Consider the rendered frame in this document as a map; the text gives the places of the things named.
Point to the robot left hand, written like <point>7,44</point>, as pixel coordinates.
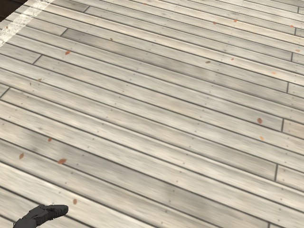
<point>40,214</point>

